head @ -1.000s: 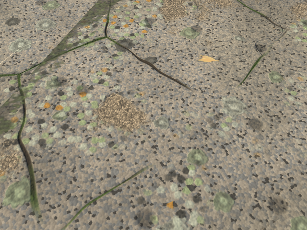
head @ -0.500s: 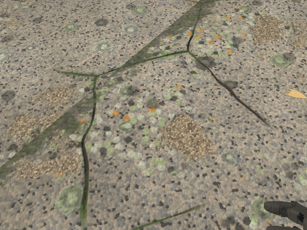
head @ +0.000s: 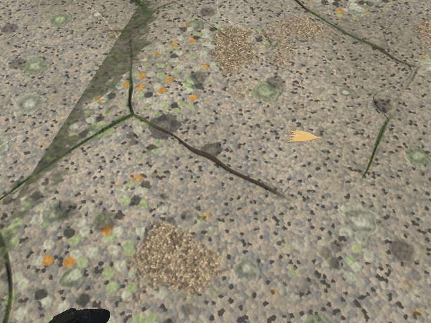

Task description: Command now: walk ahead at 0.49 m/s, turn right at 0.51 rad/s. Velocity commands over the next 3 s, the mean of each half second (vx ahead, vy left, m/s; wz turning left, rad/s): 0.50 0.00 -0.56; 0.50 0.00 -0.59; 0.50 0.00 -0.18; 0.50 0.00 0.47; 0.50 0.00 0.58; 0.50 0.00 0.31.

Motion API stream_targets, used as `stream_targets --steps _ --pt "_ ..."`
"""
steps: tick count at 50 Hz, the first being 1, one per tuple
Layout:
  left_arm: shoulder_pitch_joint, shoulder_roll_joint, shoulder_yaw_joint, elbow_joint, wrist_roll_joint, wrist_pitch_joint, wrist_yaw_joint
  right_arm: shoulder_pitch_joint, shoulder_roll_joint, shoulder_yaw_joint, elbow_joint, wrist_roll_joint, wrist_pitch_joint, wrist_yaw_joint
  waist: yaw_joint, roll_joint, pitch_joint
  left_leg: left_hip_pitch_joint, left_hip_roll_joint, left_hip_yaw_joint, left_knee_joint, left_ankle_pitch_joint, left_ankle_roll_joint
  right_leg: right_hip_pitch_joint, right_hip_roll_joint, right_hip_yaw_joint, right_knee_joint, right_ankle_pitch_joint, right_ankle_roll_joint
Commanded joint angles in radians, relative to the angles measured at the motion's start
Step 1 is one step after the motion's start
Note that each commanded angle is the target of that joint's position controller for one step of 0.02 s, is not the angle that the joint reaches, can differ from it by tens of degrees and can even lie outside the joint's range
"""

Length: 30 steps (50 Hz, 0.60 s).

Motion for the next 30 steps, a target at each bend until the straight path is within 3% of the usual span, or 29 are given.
stream_targets --steps 1,2,3,4,5,6,7,8,9,11,13,16,18,20,22,24,25,26,27,28,29,30 --pt "0.154 0.178 0.073 -0.057 -0.007 -0.004 0.004 -0.031 -0.216 -0.051 -0.065 0.007 0.018 -0.019 0.158 0.122 -0.131 -0.04 0.267 -0.039 0.373 1.259 0.1 0.269 0.11 -0.071 -0.012 -0.109 -0.078" --pt "0.323 0.235 0.105 -0.023 -0.006 0.005 0.022 -0.049 -0.209 -0.043 -0.078 0.008 0.013 -0.024 0.253 0.079 -0.212 -0.228 0.229 -0.03 0.632 1.074 0.06 0.563 0.092 0.012 -0.077 -0.061 -0.124" --pt "0.36 0.339 0.125 -0.017 -0.007 0.011 0.041 0.041 -0.065 0.0 -0.125 -0.03 -0.008 -0.01 0.16 -0.18 -0.3 -0.682 0.061 -0.067 1.009 0.126 -0.009 0.942 -0.172 0.499 -0.079 -0.125 -0.278" --pt "0.366 0.316 0.111 -0.052 0.001 -0.006 0.037 0.017 -0.079 0.014 -0.145 -0.011 -0.052 0.006 0.173 -0.137 -0.47 -0.86 -0.055 -0.321 1.196 -0.208 -0.011 1.073 -0.308 0.935 -0.25 -0.247 -0.401" --pt "0.344 0.248 0.094 -0.045 0.008 -0.017 0.034 -0.11 -0.149 -0.005 -0.177 0.029 -0.075 0.019 0.21 -0.053 -0.354 -0.951 0.01 -0.386 1.19 -0.115 0.009 1.003 -0.277 0.8 -0.306 -0.231 -0.329" --pt "0.286 0.218 0.085 -0.045 0.002 -0.024 0.035 -0.144 -0.146 0.001 -0.192 0.032 -0.088 0.019 0.168 0.0 -0.219 -0.948 0.053 -0.371 1.096 -0.022 0.023 0.844 -0.233 0.654 -0.315 -0.158 -0.287" --pt "0.215 0.191 0.077 -0.056 -0.001 -0.026 0.036 -0.146 -0.137 0.0 -0.182 0.007 -0.091 0.011 0.116 0.058 -0.145 -0.897 0.092 -0.36 1.001 0.03 0.018 0.694 -0.186 0.553 -0.32 -0.058 -0.252" --pt "0.171 0.162 0.067 -0.072 0.008 -0.027 0.04 -0.133 -0.148 -0.008 -0.176 -0.012 -0.082 0.008 0.082 0.043 -0.11 -0.827 0.114 -0.36 0.944 0.066 0.006 0.585 -0.153 0.485 -0.34 0.043 -0.241" --pt "0.15 0.156 0.063 -0.081 0.016 -0.026 0.043 -0.116 -0.147 -0.01 -0.174 -0.018 -0.069 0.009 0.057 0.015 -0.1 -0.776 0.123 -0.358 0.918 0.088 -0.007 0.515 -0.133 0.456 -0.363 0.093 -0.239" --pt "0.152 0.169 0.067 -0.071 0.011 -0.03 0.053 -0.101 -0.12 -0.003 -0.17 -0.027 -0.048 0.009 0.044 0.002 -0.089 -0.743 0.126 -0.33 0.843 0.114 -0.042 0.426 -0.114 0.395 -0.381 0.187 -0.244" --pt "0.174 0.193 0.073 -0.057 0.009 -0.027 0.067 -0.16 -0.094 0.009 -0.189 -0.03 -0.038 0.006 0.057 -0.004 -0.063 -0.739 0.113 -0.308 0.721 0.199 -0.07 0.357 -0.081 0.336 -0.386 0.202 -0.227" --pt "0.211 0.203 0.076 -0.039 0.0 -0.014 0.081 -0.29 -0.061 0.025 -0.216 -0.025 -0.042 0.011 0.112 -0.045 -0.051 -0.672 0.064 -0.296 0.461 0.413 -0.08 0.313 -0.021 0.287 -0.36 0.087 -0.167" --pt "0.249 0.211 0.078 -0.027 -0.001 -0.006 0.084 -0.354 -0.07 0.025 -0.228 -0.011 -0.05 0.021 0.144 -0.058 -0.057 -0.621 0.027 -0.293 0.356 0.487 -0.082 0.321 -0.029 0.321 -0.345 0.008 -0.149" --pt "0.273 0.207 0.077 -0.016 -0.007 0.0 0.086 -0.374 -0.096 0.015 -0.236 -0.001 -0.058 0.029 0.147 -0.072 -0.06 -0.607 0.019 -0.325 0.292 0.472 -0.069 0.375 -0.057 0.386 -0.298 -0.051 -0.138" --pt "0.272 0.199 0.076 -0.015 -0.006 0.003 0.088 -0.354 -0.127 0.0 -0.234 0.003 -0.066 0.035 0.125 -0.094 -0.061 -0.583 0.021 -0.349 0.257 0.405 -0.039 0.434 -0.089 0.457 -0.239 -0.08 -0.12" --pt "0.246 0.179 0.072 -0.022 -0.001 0.007 0.087 -0.247 -0.148 -0.019 -0.206 0.003 -0.074 0.032 0.059 -0.112 -0.082 -0.448 0.02 -0.328 0.209 0.36 0.007 0.432 -0.075 0.474 -0.148 -0.055 -0.087" --pt "0.252 0.131 0.056 -0.029 0.005 0.004 0.083 -0.145 -0.179 -0.033 -0.193 -0.011 -0.08 0.026 0.01 -0.079 -0.163 -0.268 0.083 -0.37 0.205 0.338 0.051 0.387 -0.021 0.428 0.014 -0.057 -0.053" --pt "0.297 0.06 0.031 -0.044 0.028 0.002 0.081 -0.007 -0.232 -0.045 -0.184 -0.019 -0.076 0.016 -0.019 0.089 -0.31 -0.016 0.271 -0.571 0.206 0.269 0.106 0.257 0.064 0.316 0.314 -0.325 -0.01" --pt "0.405 0.061 0.025 -0.082 -0.018 -0.008 0.081 0.039 -0.291 -0.059 -0.145 -0.028 -0.064 0.029 0.046 0.437 -0.356 0.173 0.455 -1.088 0.062 -0.055 0.262 -0.095 0.137 0.228 0.598 -0.566 0.033" --pt "0.378 0.171 0.047 -0.046 -0.029 -0.005 0.086 -0.016 -0.183 -0.038 -0.173 -0.012 -0.062 0.033 0.02 0.25 -0.246 0.095 0.43 -1.072 0.015 -0.231 0.237 -0.181 0.061 0.256 0.703 -0.486 0.053" --pt "0.271 0.207 0.059 -0.059 -0.018 0.002 0.085 -0.051 -0.133 -0.023 -0.176 -0.01 -0.055 0.027 -0.002 0.157 -0.143 -0.007 0.384 -0.878 0.021 -0.157 0.194 -0.191 0.029 0.224 0.718 -0.391 0.06" --pt "0.227 0.191 0.058 -0.066 -0.005 0.007 0.086 -0.089 -0.117 -0.015 -0.177 -0.019 -0.05 0.026 0.013 0.087 -0.09 -0.113 0.337 -0.743 0.014 0.004 0.176 -0.152 -0.003 0.204 0.692 -0.326 0.067"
